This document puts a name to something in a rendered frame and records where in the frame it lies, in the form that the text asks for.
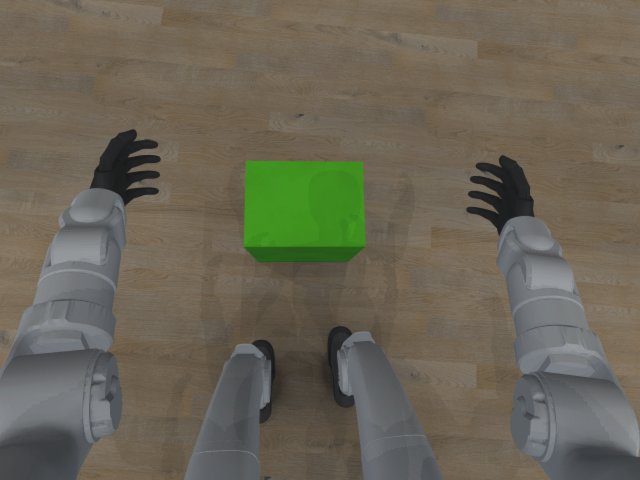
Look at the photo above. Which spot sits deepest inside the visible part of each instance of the robot left shin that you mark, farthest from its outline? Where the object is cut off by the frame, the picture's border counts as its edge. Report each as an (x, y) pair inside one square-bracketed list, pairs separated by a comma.
[(247, 349)]

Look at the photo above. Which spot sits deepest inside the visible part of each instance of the right robot forearm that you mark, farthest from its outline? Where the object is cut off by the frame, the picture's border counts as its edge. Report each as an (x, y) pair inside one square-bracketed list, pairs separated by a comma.
[(552, 331)]

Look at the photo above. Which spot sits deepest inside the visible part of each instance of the left robot forearm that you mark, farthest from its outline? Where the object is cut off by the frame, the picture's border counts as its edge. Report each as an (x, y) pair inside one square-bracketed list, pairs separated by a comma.
[(72, 308)]

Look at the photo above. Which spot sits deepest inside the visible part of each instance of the right robot hand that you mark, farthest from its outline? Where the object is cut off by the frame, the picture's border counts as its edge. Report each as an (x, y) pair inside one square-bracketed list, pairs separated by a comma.
[(514, 192)]

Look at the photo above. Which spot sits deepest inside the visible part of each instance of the robot right upper arm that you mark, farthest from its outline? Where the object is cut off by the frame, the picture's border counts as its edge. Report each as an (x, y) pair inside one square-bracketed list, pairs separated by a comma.
[(577, 428)]

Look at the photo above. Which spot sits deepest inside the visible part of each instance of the left robot hand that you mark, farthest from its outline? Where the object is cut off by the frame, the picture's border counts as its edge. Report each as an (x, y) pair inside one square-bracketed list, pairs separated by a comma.
[(111, 173)]

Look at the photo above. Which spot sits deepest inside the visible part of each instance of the right robot foot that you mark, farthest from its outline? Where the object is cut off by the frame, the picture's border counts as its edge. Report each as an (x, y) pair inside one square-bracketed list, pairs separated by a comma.
[(336, 338)]

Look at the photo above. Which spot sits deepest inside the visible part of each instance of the carton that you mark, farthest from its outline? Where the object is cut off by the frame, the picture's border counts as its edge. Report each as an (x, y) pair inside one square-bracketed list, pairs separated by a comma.
[(304, 211)]

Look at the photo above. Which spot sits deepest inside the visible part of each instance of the robot left upper arm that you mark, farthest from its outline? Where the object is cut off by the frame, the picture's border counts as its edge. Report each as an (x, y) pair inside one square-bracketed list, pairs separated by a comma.
[(53, 408)]

